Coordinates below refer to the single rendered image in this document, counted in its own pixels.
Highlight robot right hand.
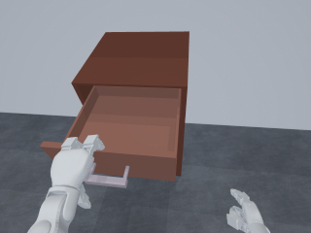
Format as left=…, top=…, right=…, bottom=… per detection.
left=226, top=188, right=264, bottom=233

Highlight robot left hand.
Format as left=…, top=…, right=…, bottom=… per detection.
left=51, top=134, right=105, bottom=209

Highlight handle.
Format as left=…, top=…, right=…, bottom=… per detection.
left=84, top=162, right=130, bottom=188

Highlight drawer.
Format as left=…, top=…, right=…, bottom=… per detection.
left=40, top=85, right=182, bottom=182

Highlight cabinet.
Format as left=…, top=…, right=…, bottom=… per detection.
left=71, top=31, right=190, bottom=177

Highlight right robot forearm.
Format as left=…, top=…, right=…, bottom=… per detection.
left=246, top=222, right=270, bottom=233

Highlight left robot forearm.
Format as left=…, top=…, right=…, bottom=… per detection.
left=27, top=184, right=81, bottom=233

